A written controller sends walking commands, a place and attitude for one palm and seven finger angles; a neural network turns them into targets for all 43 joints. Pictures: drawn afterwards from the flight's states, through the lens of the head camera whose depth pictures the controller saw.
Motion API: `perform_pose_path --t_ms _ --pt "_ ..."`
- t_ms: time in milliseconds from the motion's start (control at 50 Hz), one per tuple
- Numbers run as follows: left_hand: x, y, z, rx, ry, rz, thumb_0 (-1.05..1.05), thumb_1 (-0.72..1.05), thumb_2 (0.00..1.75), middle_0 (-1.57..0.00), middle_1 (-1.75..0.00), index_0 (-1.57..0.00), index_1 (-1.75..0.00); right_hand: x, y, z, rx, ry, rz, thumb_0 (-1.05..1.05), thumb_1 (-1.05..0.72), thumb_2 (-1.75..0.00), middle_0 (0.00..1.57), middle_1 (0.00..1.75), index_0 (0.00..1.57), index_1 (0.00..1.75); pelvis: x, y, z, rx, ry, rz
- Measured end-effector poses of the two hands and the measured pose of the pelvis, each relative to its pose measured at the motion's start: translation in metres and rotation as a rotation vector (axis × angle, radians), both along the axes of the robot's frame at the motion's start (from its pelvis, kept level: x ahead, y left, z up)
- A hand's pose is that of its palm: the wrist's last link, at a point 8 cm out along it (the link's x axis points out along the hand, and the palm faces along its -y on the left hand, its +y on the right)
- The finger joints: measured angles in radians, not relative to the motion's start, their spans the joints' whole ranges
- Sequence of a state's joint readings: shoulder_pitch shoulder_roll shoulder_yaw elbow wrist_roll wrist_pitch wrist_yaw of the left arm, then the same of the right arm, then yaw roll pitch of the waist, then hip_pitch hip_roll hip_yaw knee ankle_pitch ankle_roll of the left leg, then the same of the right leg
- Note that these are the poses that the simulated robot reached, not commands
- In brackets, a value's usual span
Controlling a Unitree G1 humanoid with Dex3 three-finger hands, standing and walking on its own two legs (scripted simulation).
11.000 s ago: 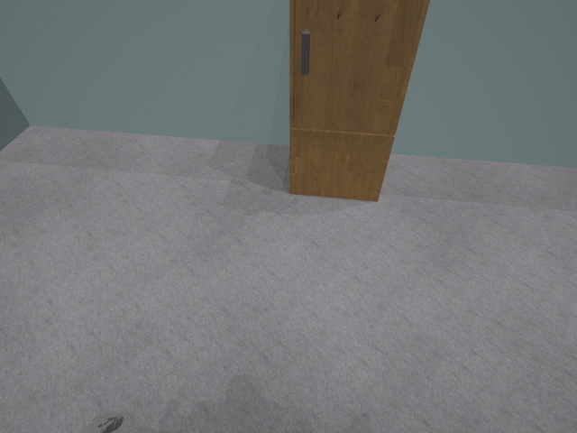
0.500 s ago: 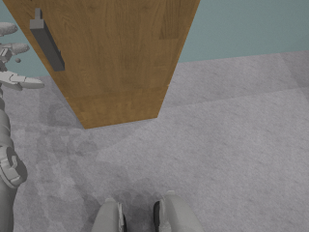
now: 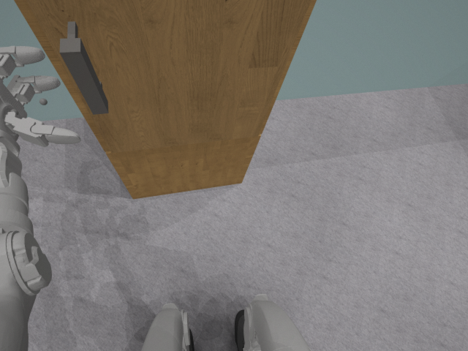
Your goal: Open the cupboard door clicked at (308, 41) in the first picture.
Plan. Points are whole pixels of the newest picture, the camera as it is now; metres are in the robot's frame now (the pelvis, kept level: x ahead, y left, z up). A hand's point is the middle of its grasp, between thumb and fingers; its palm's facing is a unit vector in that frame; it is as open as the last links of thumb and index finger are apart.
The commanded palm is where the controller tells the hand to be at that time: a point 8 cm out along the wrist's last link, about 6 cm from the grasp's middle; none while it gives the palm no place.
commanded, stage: move the hooked fingers beside the handle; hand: left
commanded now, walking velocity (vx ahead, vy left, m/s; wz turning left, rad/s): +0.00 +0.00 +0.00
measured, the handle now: (87, 70) +0.56 +0.21 +0.05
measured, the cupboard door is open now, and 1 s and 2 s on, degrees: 0 0 0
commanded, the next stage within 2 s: slide the fingers in behind the handle in 0.24 s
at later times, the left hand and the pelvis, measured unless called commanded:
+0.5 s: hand (50, 101) +0.50 +0.26 +0.05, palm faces +0.12 -0.99 -0.01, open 14.0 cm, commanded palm +0.48 +0.29 +0.05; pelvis +0.00 +0.00 -0.01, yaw +0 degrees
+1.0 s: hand (75, 98) +0.51 +0.23 +0.05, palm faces +0.14 -0.99 +0.01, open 13.9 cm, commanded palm +0.49 +0.26 +0.05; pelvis +0.00 +0.00 +0.00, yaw +1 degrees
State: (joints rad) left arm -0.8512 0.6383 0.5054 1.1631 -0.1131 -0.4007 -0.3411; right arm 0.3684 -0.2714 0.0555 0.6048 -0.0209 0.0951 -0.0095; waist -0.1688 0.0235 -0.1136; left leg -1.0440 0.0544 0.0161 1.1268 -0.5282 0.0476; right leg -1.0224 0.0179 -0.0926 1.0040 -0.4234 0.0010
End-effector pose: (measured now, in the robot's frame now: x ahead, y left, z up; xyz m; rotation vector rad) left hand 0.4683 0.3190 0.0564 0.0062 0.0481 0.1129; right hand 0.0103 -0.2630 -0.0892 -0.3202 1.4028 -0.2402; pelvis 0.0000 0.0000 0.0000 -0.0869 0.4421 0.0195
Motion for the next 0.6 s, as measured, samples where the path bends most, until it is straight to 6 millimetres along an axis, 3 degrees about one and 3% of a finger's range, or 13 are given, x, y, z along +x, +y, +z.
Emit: perform_pose_path --t_ms 160,400,600 --pt "0.003 -0.004 -0.007 0.002 0.002 0.019 -0.01 -0.50 0.30 -0.30 -1.20 -0.30 -1.20 0.004 0.000 -0.003 -0.005 -0.015 0.011 0.00 -0.90 -0.90 0.20 0.30 0.20 0.30 -0.002 0.000 -0.003 0.001 0.003 0.001" --pt "0.006 -0.001 -0.007 0.005 0.015 0.011 -0.01 -0.50 0.30 -0.30 -1.20 -0.30 -1.20 -0.009 -0.002 -0.004 -0.004 0.022 -0.005 0.00 -0.90 -0.90 0.20 0.29 0.20 0.30 -0.003 -0.002 -0.004 0.001 0.011 -0.001" --pt "0.010 -0.012 -0.012 -0.009 -0.002 0.003 -0.01 -0.50 0.30 -0.30 -1.20 -0.30 -1.20 -0.012 -0.004 -0.002 -0.013 0.034 -0.009 0.00 -0.90 -0.90 0.20 0.29 0.20 0.30 -0.003 -0.002 -0.006 -0.001 0.017 0.001"
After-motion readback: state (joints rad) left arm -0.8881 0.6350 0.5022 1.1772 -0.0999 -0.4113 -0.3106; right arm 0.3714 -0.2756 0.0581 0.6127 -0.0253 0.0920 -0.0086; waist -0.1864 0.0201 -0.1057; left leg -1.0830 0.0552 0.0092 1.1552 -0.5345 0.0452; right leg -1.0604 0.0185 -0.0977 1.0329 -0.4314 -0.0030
